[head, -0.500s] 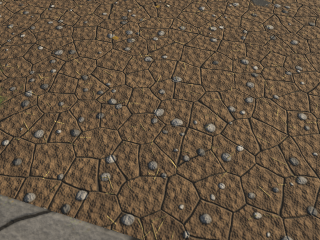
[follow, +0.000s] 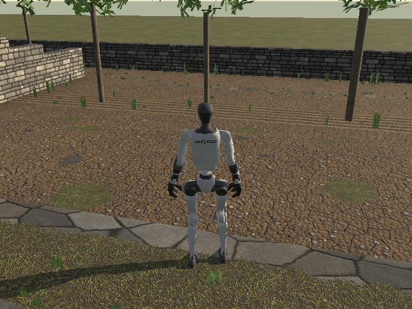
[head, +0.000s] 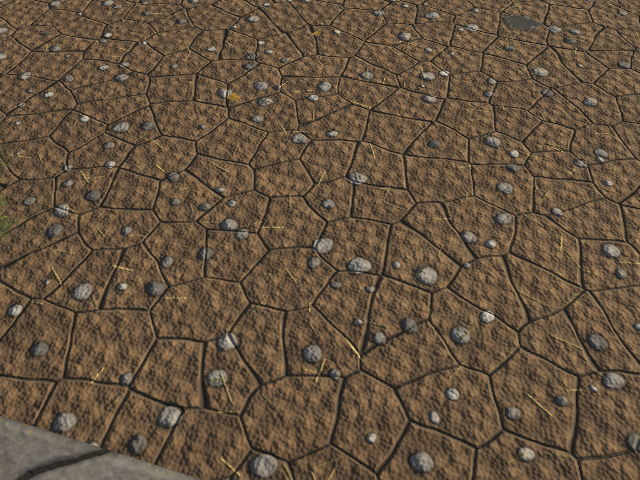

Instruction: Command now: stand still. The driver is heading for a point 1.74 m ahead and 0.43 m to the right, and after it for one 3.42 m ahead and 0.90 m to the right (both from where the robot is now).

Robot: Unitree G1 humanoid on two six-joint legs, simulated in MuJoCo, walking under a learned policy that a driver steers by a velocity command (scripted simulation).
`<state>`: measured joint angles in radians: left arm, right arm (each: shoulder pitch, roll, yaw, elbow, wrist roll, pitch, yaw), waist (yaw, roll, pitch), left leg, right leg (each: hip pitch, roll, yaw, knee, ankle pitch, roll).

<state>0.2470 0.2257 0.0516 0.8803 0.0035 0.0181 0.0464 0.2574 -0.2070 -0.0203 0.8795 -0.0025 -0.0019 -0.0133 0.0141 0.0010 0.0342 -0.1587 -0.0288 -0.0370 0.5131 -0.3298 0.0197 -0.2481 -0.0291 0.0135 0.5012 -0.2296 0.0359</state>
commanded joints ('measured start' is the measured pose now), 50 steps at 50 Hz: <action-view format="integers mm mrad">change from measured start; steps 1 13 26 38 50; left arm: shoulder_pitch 27 31 55 84 106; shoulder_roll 103 80 55 37 28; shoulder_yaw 24 18 3 -10 -18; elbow -16 86 173 215 233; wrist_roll -2 -5 -7 -8 -9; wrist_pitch -3 3 3 3 3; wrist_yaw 8 13 13 13 13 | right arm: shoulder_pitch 33 79 127 170 204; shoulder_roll -97 -82 -56 -36 -25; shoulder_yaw -24 -20 -8 1 7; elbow -13 94 165 198 212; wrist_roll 1 1 0 1 2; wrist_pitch -11 -6 -3 -2 -2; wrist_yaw -5 -17 -21 -22 -23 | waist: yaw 1 -2 -6 -7 -8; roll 9 7 4 5 3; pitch -20 8 37 47 53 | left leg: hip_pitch -108 -92 -102 -102 -103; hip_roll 59 46 41 37 35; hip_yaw -56 -35 -26 -19 -12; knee -115 -133 -157 -166 -166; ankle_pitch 243 226 172 163 167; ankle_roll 16 5 6 5 4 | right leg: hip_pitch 121 109 96 84 77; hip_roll -21 -14 -6 -3 0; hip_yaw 30 16 10 8 8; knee -34 -55 -78 -84 -84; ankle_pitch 212 185 139 127 130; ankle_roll -23 -24 -21 -22 -25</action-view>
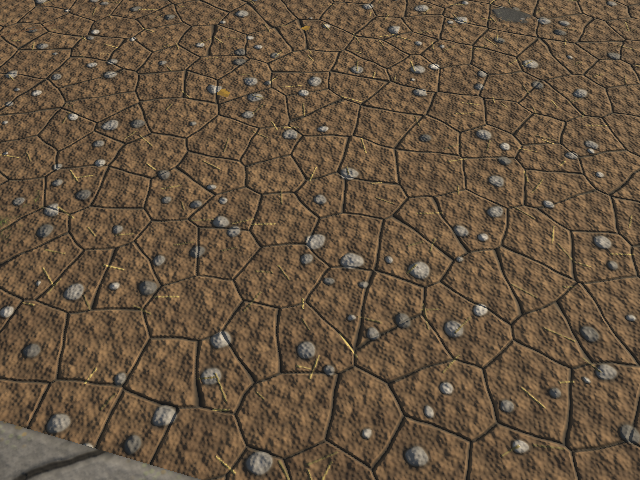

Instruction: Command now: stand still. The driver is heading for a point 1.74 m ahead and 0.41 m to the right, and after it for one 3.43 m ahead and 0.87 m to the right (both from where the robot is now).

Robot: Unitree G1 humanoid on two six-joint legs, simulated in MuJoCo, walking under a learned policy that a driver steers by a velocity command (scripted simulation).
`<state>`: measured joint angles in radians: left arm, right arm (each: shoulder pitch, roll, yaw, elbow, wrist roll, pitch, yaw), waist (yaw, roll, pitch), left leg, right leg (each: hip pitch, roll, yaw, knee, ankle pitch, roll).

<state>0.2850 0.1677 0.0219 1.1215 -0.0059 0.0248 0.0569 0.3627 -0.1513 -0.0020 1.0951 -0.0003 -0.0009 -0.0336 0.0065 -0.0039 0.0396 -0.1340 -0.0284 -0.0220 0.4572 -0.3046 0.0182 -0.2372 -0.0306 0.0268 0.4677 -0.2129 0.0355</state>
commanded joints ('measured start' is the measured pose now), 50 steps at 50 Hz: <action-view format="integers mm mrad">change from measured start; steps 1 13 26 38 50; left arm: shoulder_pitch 70 85 13 258 92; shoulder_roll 85 77 72 90 167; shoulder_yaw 11 5 10 -2 25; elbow -8 -5 -91 -38 -98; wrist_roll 0 -1 -30 10 -5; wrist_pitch -3 -4 -116 -120 -108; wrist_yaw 2 2 -49 -54 -42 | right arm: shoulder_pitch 101 124 88 -101 48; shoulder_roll -80 -71 -171 -134 -233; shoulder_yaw -11 -7 -51 -60 -111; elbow -3 3 -70 -185 -175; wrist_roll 0 2 31 31 23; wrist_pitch -3 -4 -40 -86 -102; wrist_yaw -2 -3 0 38 86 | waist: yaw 0 1 5 25 -189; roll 7 8 129 -90 -92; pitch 48 46 159 74 -70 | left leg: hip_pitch -127 -126 -99 -604 15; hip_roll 34 31 277 142 24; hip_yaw -27 -20 -309 5 46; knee -110 -104 -224 595 267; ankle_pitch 142 149 -254 173 178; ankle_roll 6 2 168 47 129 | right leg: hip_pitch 65 60 -229 226 66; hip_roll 1 3 -30 -158 -158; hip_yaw -5 -5 -39 121 -20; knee -51 -41 179 -307 156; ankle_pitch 113 123 -259 262 786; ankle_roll -24 -29 -126 -186 -186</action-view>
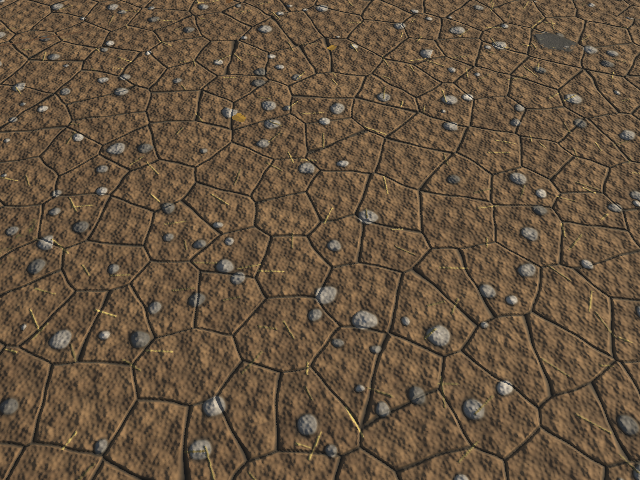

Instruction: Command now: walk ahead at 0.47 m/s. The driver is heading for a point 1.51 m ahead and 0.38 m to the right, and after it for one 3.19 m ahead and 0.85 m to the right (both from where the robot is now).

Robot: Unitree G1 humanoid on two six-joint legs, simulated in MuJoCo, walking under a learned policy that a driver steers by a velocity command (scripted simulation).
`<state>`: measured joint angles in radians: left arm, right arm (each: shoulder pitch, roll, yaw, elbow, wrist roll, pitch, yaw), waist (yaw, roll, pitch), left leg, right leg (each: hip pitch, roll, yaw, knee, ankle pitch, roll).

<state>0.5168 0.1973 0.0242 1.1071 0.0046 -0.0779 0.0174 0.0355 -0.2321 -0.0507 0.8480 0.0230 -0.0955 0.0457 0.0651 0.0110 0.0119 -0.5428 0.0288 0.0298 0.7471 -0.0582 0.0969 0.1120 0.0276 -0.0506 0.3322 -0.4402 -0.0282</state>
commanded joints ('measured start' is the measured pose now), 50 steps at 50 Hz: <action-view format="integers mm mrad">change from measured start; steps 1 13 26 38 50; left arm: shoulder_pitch -146 -364 -577 -393 -213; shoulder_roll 116 103 70 191 168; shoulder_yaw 16 60 25 59 72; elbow -95 -268 -356 -343 -312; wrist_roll -14 -43 -45 -4 -32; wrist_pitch -10 -2 13 -1 33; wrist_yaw -13 -40 -134 -40 9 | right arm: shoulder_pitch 471 362 499 354 89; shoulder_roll -203 -105 -80 -88 -128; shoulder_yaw -81 -16 -10 -21 -45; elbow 111 131 75 -79 -186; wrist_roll -4 -21 -12 -43 -17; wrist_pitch -14 -52 4 -2 -47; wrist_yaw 11 -51 -88 -102 -51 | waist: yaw -291 -91 -201 -150 -96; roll -26 66 17 -4 -105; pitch -90 44 143 -85 -58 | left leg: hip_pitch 611 452 376 -176 235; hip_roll -13 196 249 150 -25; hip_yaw -1 -195 -28 -155 -92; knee -136 -450 55 509 -280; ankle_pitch -6 -95 -267 -225 -8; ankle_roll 89 101 -18 -192 -75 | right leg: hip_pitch -401 -923 -753 -454 -335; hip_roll -154 -156 -115 -275 -113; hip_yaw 50 200 121 540 478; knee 570 581 117 -30 132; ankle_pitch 945 464 914 546 388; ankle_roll -101 -51 -51 -326 -159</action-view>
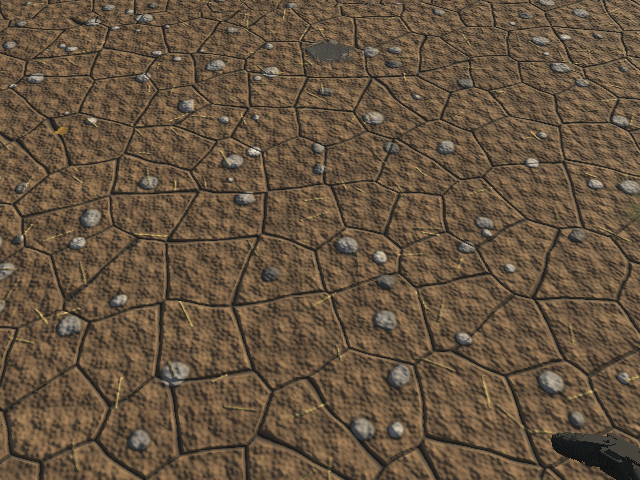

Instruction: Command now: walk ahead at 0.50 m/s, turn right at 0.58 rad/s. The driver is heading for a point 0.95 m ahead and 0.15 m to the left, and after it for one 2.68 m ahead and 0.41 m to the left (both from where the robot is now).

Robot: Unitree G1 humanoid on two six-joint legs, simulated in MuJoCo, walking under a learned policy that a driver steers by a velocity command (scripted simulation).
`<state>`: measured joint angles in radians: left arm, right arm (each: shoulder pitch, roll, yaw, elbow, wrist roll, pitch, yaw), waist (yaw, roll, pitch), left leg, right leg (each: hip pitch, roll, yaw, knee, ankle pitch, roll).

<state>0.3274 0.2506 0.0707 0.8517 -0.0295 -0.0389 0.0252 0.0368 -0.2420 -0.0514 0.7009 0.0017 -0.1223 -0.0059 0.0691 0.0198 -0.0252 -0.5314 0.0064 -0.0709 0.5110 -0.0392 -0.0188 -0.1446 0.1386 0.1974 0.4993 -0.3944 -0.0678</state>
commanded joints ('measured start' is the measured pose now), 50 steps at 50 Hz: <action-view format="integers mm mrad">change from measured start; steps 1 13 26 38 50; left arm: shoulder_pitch -55 -153 16 -181 -57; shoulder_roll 79 50 209 134 88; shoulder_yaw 13 -4 52 28 11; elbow -79 -147 -121 -73 -93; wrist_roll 9 26 32 45 77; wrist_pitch -12 -24 -71 -62 -3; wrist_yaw -6 -26 -37 -9 3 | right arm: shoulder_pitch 210 240 310 243 289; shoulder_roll -159 -146 -133 -58 -343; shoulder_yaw -61 -55 -26 -29 -111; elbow -20 53 115 28 -79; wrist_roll -6 7 22 14 -15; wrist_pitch -24 -2 37 90 104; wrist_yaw -7 14 6 4 14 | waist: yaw -165 -83 67 -99 -76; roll -80 55 9 -112 314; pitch -96 18 -174 15 -184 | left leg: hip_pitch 438 384 239 -78 664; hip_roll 70 222 126 96 297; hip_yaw -49 -129 -10 31 -353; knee -34 -358 197 417 19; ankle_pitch -37 16 88 -91 878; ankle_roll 86 236 106 -6 340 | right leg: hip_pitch -167 -538 234 -25 -415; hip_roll -167 -230 -294 -390 -125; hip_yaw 173 -130 -59 -268 -384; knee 129 381 -47 -282 708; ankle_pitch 340 247 311 834 -267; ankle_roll -85 46 -68 -121 135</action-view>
